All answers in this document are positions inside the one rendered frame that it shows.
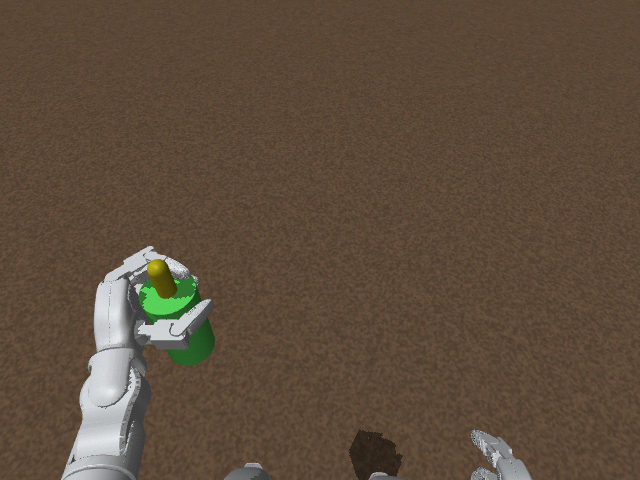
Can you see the right robot hand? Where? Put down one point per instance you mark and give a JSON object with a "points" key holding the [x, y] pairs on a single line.
{"points": [[499, 454]]}

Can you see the bottle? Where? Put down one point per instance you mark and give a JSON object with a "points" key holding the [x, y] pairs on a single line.
{"points": [[163, 297]]}

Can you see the left robot hand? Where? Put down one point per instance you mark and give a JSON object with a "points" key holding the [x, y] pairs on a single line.
{"points": [[120, 321]]}

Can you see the left robot arm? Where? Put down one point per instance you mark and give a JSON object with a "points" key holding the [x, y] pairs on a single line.
{"points": [[114, 399]]}

